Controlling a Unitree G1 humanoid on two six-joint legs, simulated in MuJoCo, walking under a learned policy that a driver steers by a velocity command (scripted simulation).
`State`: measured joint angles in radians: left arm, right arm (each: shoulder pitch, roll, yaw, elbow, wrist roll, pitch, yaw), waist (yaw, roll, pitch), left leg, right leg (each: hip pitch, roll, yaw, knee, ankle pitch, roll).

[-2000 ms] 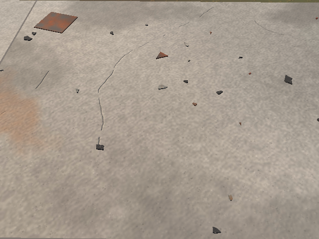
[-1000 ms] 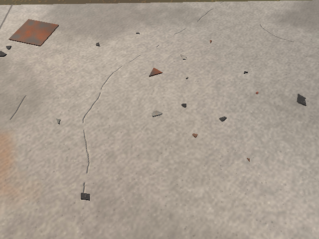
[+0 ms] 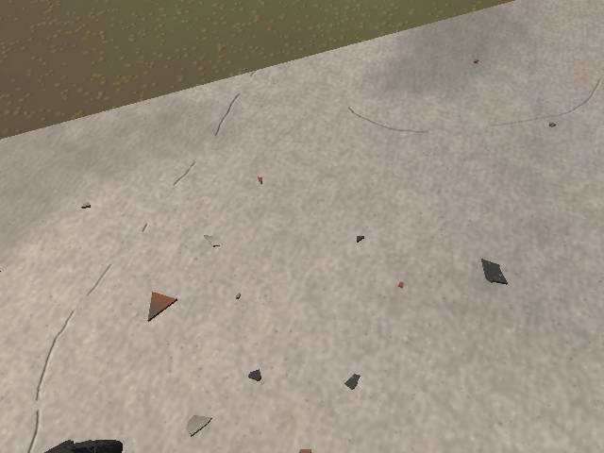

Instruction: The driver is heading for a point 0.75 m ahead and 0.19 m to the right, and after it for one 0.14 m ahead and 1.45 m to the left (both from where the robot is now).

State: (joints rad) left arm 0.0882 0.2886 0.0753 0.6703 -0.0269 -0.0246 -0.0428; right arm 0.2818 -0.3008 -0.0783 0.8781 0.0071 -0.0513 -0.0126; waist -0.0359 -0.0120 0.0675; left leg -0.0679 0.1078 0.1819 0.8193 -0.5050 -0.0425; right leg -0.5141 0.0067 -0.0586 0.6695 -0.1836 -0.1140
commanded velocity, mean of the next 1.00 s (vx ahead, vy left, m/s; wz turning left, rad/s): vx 0.50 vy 0.00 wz -0.59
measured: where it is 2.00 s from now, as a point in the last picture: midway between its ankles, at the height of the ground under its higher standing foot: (430, 324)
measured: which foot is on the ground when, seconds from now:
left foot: up 0.00-0.44, down 0.46-0.98, up 1.00-1.00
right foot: down 0.00-0.48, up 0.50-0.96, down 0.98-1.00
